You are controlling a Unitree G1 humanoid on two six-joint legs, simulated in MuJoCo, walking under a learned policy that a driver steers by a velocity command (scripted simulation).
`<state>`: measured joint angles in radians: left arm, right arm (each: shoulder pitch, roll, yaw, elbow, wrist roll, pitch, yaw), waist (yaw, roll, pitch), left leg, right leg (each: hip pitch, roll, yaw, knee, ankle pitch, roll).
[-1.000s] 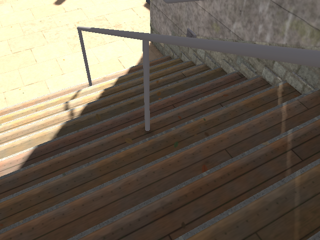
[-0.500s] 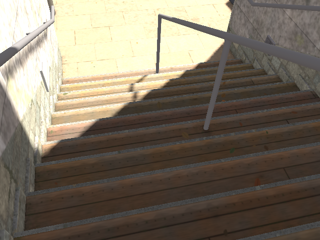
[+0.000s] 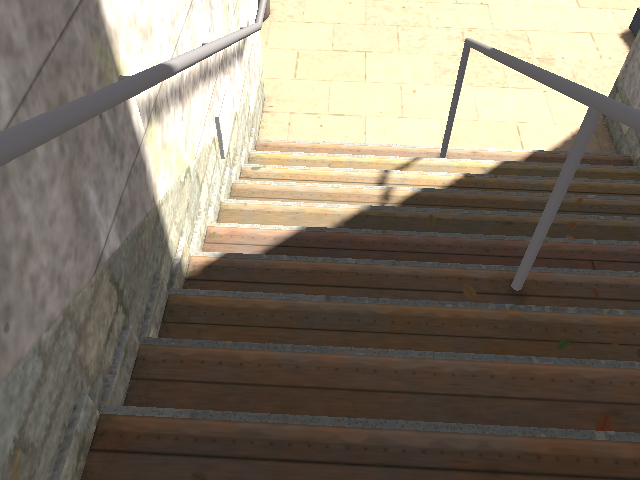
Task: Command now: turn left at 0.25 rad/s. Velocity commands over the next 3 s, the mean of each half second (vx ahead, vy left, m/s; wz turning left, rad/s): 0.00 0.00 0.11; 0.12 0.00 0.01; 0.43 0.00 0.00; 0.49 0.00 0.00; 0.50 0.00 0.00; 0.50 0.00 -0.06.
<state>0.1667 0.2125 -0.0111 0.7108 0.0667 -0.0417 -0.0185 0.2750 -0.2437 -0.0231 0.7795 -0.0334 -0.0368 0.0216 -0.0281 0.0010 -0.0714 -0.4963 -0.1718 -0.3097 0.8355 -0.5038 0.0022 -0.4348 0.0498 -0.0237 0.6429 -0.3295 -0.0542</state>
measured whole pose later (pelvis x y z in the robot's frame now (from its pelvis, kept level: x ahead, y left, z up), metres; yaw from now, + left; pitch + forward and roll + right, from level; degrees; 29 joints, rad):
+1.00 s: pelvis +0.04 +0.01 +0.01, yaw +1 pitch -2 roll +1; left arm 0.40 0.24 0.06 0.91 0.07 -0.06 -0.01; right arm 0.23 -0.24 -0.05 0.91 -0.10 -0.11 0.03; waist 0.03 -0.02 0.05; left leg -0.16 -0.02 0.06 0.54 -0.35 0.12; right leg -0.19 0.01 0.00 0.64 -0.43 -0.16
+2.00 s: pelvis +0.57 +0.04 -0.30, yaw +2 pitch +0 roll +0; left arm 0.45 0.20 -0.03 1.05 0.08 -0.08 -0.09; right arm 0.27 -0.24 -0.01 0.96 -0.09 -0.08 0.07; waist 0.04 0.00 -0.02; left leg -0.31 -0.04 0.09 0.55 -0.24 0.09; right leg -0.57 -0.02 0.05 1.77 -0.47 -0.08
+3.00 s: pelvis +1.15 +0.09 -0.62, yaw -1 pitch +2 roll +0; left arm 0.45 0.19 -0.02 1.03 0.04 -0.08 -0.07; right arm 0.25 -0.25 -0.01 0.89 -0.10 -0.09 0.09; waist 0.08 0.01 -0.03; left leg -0.35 0.00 0.11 0.59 -0.27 0.06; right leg -0.65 -0.05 0.04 1.88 -0.54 -0.03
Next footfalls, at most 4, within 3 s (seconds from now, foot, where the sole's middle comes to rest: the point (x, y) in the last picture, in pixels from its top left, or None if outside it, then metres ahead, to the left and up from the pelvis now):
0.30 left None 0.00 0.14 -0.76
1.38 right None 0.33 -0.10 -0.91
1.88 left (272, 462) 0.63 0.13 -1.07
2.38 right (346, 379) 0.93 -0.09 -1.23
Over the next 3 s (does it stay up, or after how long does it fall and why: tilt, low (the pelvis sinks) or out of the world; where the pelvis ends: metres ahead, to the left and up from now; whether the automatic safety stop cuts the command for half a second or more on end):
stays up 1.15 0.09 -0.62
